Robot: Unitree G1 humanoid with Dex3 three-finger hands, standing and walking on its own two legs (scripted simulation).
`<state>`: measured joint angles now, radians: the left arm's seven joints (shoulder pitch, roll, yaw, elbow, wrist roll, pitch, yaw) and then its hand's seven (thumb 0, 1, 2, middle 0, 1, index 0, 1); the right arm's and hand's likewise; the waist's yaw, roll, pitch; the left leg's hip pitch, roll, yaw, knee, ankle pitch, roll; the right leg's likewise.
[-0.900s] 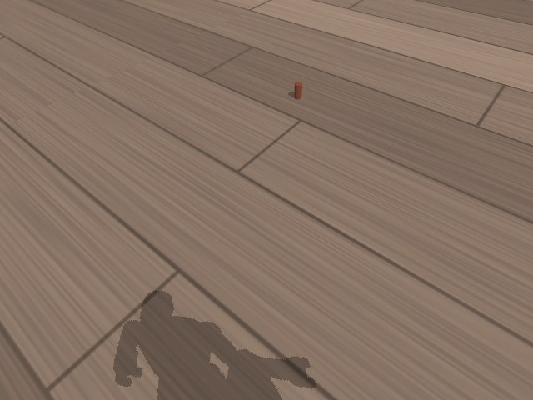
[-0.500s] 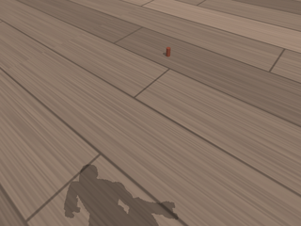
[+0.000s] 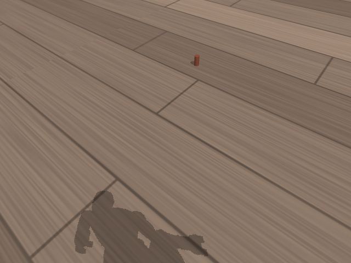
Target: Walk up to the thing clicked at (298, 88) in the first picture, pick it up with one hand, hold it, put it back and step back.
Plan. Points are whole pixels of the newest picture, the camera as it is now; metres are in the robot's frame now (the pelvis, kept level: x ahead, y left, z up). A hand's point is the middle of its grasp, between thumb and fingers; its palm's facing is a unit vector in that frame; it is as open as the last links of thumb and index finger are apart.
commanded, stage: stand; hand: left
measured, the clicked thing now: (196, 60) +2.07 -0.10 -0.73
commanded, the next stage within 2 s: walk up in 0.22 s
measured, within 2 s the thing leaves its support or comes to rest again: neither
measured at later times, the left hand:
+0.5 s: hand (80, 249) +0.19 +0.27 -0.12, palm faces -0.25 -0.85 -0.46, open 7.4 cm
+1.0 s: hand (124, 156) +0.49 +0.22 -0.15, palm faces -0.52 -0.70 -0.49, open 7.4 cm
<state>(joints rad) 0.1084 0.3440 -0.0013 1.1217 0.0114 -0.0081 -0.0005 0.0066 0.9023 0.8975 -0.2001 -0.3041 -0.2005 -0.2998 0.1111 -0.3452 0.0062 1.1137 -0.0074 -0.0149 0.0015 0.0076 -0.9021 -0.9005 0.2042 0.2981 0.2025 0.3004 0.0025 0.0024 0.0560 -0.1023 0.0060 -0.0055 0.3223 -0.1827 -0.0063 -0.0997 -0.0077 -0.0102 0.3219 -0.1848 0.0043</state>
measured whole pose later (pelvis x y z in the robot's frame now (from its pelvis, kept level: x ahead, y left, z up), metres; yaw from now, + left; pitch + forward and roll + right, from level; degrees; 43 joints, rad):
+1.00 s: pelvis +0.35 -0.05 -0.03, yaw -34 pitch +1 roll -3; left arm 0.46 0.41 0.03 0.95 0.01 -0.10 0.02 0.01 0.89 0.90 -0.21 -0.31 -0.21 -0.30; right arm 0.06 -0.52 -0.10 0.74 -0.05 0.03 0.19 0.01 -0.90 -0.90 0.20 0.30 0.20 0.30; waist 0.04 0.13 0.04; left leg -0.64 0.12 -0.06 0.70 -0.09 -0.03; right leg 0.00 -0.12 0.10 0.41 -0.44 0.08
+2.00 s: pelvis +0.96 -0.07 -0.04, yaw -58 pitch +1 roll -1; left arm 0.30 0.52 0.07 0.97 -0.01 -0.05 0.12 0.01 0.90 0.90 -0.20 -0.30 -0.20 -0.30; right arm 0.20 -0.38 -0.08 0.73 -0.06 0.04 0.09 0.01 -0.90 -0.90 0.20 0.30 0.20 0.30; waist -0.04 0.00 0.09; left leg -0.41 0.09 0.07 0.76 -0.37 -0.02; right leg -0.61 -0.05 0.02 1.21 -0.42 -0.05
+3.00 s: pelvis +1.37 +0.08 -0.05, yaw -76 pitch -1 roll -3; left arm 0.28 0.38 0.03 0.80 0.01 -0.04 0.11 0.00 0.90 0.90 -0.21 -0.31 -0.21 -0.30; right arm 0.30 -0.43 -0.12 0.64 -0.08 0.10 0.04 0.01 -0.90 -0.90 0.20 0.30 0.20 0.30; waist -0.07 0.13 0.18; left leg -0.48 -0.04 0.10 1.04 -0.51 0.00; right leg -0.43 0.04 -0.09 0.77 -0.33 -0.05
